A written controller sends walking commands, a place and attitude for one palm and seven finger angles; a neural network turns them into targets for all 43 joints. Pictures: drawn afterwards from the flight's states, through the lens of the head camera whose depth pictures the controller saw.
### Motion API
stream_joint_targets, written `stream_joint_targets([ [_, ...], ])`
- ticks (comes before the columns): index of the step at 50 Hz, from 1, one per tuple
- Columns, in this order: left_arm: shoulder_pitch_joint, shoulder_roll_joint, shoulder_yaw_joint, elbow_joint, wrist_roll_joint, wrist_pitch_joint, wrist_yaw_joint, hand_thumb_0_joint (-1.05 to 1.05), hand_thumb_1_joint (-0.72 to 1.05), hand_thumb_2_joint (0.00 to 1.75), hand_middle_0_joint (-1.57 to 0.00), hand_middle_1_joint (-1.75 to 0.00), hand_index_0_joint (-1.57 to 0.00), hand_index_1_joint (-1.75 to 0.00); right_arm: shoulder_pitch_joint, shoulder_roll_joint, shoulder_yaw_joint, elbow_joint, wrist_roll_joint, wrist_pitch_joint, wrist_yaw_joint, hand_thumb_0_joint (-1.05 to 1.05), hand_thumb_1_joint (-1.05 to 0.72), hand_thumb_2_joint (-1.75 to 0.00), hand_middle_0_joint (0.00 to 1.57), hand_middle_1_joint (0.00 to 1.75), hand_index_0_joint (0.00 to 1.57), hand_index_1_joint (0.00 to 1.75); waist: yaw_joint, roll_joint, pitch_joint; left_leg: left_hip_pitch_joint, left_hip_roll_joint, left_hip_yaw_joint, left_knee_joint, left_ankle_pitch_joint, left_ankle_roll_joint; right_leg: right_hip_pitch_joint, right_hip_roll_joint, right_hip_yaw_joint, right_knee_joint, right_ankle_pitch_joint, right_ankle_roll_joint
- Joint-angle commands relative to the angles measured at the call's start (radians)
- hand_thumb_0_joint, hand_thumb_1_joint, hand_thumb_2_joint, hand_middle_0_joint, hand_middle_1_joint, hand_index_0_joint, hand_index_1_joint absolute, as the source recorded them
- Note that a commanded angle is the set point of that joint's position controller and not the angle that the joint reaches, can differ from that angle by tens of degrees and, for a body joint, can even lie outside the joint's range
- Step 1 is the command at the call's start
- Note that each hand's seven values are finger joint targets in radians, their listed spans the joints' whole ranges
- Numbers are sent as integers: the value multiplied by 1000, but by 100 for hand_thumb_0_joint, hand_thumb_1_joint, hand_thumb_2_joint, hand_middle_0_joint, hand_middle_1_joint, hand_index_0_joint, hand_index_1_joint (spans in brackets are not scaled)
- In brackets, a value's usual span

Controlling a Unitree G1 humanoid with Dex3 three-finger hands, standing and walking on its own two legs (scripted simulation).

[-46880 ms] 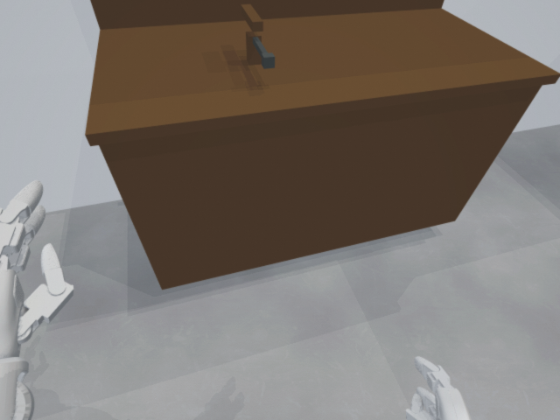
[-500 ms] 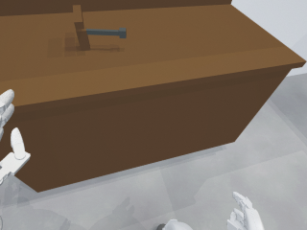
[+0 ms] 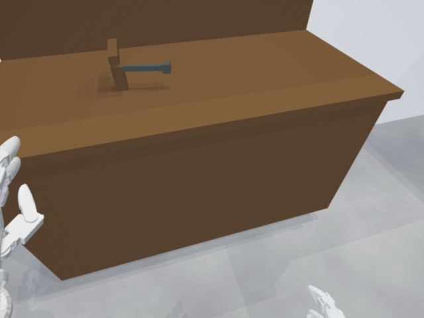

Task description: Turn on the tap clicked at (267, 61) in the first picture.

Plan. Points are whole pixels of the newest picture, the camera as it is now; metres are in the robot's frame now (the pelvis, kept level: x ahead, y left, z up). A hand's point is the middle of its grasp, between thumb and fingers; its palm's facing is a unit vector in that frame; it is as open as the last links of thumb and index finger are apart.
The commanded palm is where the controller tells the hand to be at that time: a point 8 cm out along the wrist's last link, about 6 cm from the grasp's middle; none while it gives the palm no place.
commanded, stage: stop stepping back and stand still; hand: left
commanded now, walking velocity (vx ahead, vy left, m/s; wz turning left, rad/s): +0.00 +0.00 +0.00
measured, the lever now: (166, 67) +0.79 +0.17 +0.12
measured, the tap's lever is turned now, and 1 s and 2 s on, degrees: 76 76 76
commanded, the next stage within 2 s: stand and check the lever's angle in 0.02 s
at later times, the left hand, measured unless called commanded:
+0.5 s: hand (60, 208) +0.24 +0.24 +0.16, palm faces +0.37 -0.85 -0.38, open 7.4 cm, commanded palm +0.18 +0.28 +0.19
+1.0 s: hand (44, 201) +0.25 +0.26 +0.16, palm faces +0.38 -0.85 -0.37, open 7.4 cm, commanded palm +0.19 +0.30 +0.19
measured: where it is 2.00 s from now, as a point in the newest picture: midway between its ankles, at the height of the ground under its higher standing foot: outside the picture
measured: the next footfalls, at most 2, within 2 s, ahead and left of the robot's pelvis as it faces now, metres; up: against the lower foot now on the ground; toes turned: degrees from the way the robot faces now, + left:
none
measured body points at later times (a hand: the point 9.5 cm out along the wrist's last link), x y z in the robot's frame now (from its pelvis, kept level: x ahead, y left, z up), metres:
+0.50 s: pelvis +0.02 +0.00 +0.01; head +0.04 +0.00 +0.46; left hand +0.21 +0.28 +0.18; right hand +0.20 -0.24 -0.06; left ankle +0.02 +0.12 -0.73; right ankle +0.05 -0.09 -0.73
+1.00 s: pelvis +0.03 +0.02 +0.01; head +0.05 +0.03 +0.46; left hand +0.22 +0.31 +0.18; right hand +0.20 -0.21 -0.07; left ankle +0.02 +0.12 -0.73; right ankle +0.05 -0.09 -0.73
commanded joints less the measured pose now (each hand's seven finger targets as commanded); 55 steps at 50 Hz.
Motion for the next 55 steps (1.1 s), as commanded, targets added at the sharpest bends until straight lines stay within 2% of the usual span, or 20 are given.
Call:
stream_joint_targets([
  [1, -162, 114, 34, -215, 7, -67, -17, 0, 90, 90, -20, -30, -20, -30, -176, -125, -69, -163, 3, -41, 8, 0, -90, -90, 20, 30, 20, 30, 11, -162, -16, -188, -19, 6, 211, -125, 30, 73, -308, 458, -357, -195, -127],
  [2, -131, 138, 64, -201, -2, -66, -13, 0, 90, 90, -20, -30, -20, -30, -146, -127, -78, -145, 4, -37, 8, 0, -90, -90, 20, 30, 20, 30, 14, -176, -30, -161, -4, -19, 245, -124, 28, 51, -312, 459, -373, -227, -142],
  [4, -119, 152, 87, -257, -9, -67, -5, 0, 90, 90, -20, -30, -20, -30, -152, -125, -70, -157, 3, -32, 8, 0, -90, -90, 20, 30, 20, 30, 11, -130, -44, -80, 22, -36, 105, -82, 35, 34, -296, 358, -289, -65, -143],
  [5, -106, 156, 97, -287, -11, -72, 2, 0, 90, 90, -20, -30, -20, -30, -157, -121, -63, -156, -2, -30, 4, 0, -90, -90, 20, 30, 20, 30, 7, -76, -74, 8, 18, -28, -29, -17, 38, 24, -265, 294, -228, -34, -116],
  [6, -87, 152, 96, -303, -14, -72, 6, 0, 90, 90, -20, -30, -20, -30, -169, -129, -62, -163, -6, -31, -4, 0, -90, -90, 20, 30, 20, 30, 5, 38, -76, 84, 24, -39, -145, 48, 38, -4, -201, 225, -143, -12, -81],
  [7, -83, 144, 93, -323, -17, -81, 11, 0, 90, 90, -20, -30, -20, -30, -190, -137, -61, -173, -10, -33, -11, 0, -90, -90, 20, 30, 20, 30, 20, 125, -64, 94, 78, -117, -223, 50, 56, -28, -111, 159, -80, -14, -38],
  [8, -73, 145, 98, -313, -17, -83, 16, 0, 90, 90, -20, -30, -20, -30, -194, -152, -66, -185, -4, -35, -16, 0, -90, -90, 20, 30, 20, 30, 33, 146, -55, 61, 137, -191, -253, 55, 81, -13, -62, 108, -51, 29, -7],
  [9, -59, 138, 96, -269, -13, -77, 15, 0, 90, 90, -20, -30, -20, -30, -194, -139, -62, -176, 3, -35, -17, 0, -90, -90, 20, 30, 20, 30, 32, 122, -40, -1, 141, -192, -274, -17, 83, 22, -49, 85, -66, 23, 11],
  [10, -76, 132, 91, -259, -6, -74, 15, 0, 90, 90, -20, -30, -20, -30, -198, -137, -61, -179, 1, -35, -20, 0, -90, -90, 20, 30, 20, 30, 31, 102, -4, -51, 123, -172, -268, -30, 80, 53, -52, 88, -89, 48, 12],
  [12, -85, 126, 86, -219, -3, -76, 11, 0, 90, 90, -20, -30, -20, -30, -192, -139, -66, -176, -1, -42, -20, 0, -90, -90, 20, 30, 20, 30, 27, -5, -7, -46, 74, -105, -191, 60, 62, 85, -78, 134, -150, 124, 1],
  [14, -72, 116, 76, -216, -10, -79, 6, 0, 90, 90, -20, -30, -20, -30, -179, -141, -76, -180, 1, -45, -12, 0, -90, -90, 20, 30, 20, 30, 21, -34, -60, -6, 32, -49, -102, 112, 41, 112, -130, 206, -210, 160, -19],
  [16, -53, 107, 63, -216, -13, -73, 1, 0, 90, 90, -20, -30, -20, -30, -175, -136, -77, -184, 4, -41, -5, 0, -90, -90, 20, 30, 20, 30, 17, -36, -66, 2, 11, -32, -71, 107, 31, 114, -173, 246, -252, 155, -37],
  [19, -26, 125, 81, -243, -17, -74, 4, 0, 90, 90, -20, -30, -20, -30, -176, -138, -75, -195, 1, -35, -3, 0, -90, -90, 20, 30, 20, 30, 21, -37, -97, 31, 23, -37, -124, 162, 30, 150, -157, 198, -230, 208, -33],
  [21, -19, 129, 85, -258, -17, -73, 5, 0, 90, 90, -20, -30, -20, -30, -190, -143, -75, -200, -2, -31, -6, 0, -90, -90, 20, 30, 20, 30, 22, 29, -90, 54, 37, -47, -155, 211, 33, 138, -130, 168, -208, 245, -22],
  [25, -30, 128, 84, -259, -18, -76, 9, 0, 90, 90, -20, -30, -20, -30, -198, -146, -73, -207, -4, -25, -12, 0, -90, -90, 20, 30, 20, 30, 29, 34, -96, 64, 60, -65, -181, 286, 35, 150, -92, 124, -175, 303, -7],
  [34, -39, 115, 69, -253, -20, -76, 6, 0, 90, 90, -20, -30, -20, -30, -199, -149, -71, -207, -6, -22, -12, 0, -90, -90, 20, 30, 20, 30, 29, 31, -101, 62, 55, -62, -200, 251, 29, 156, -82, 116, -185, 292, -5],
  [41, -55, 122, 72, -256, -17, -78, 6, 0, 90, 90, -20, -30, -20, -30, -208, -151, -68, -207, -10, -20, -14, 0, -90, -90, 20, 30, 20, 30, 30, 64, -88, 45, 55, -71, -234, 229, 24, 146, -71, 99, -181, 258, -4],
  [44, -42, 119, 73, -240, -18, -80, 8, 0, 90, 90, -20, -30, -20, -30, -203, -148, -68, -203, -10, -20, -16, 0, -90, -90, 20, 30, 20, 30, 32, 35, -95, 41, 55, -67, -228, 218, 26, 152, -72, 101, -186, 263, -2],
  [49, -49, 115, 68, -259, -17, -84, 8, 0, 90, 90, -20, -30, -20, -30, -203, -152, -70, -200, -9, -22, -15, 0, -90, -90, 20, 30, 20, 30, 31, 68, -109, 54, 57, -66, -228, 260, 20, 157, -68, 94, -170, 286, -3],
  [55, -47, 115, 69, -241, -18, -86, 9, 0, 90, 90, -20, -30, -20, -30, -204, -153, -71, -198, -10, -19, -16, 0, -90, -90, 20, 30, 20, 30, 32, 54, -91, 35, 52, -67, -235, 222, 18, 149, -68, 95, -182, 265, -2],
])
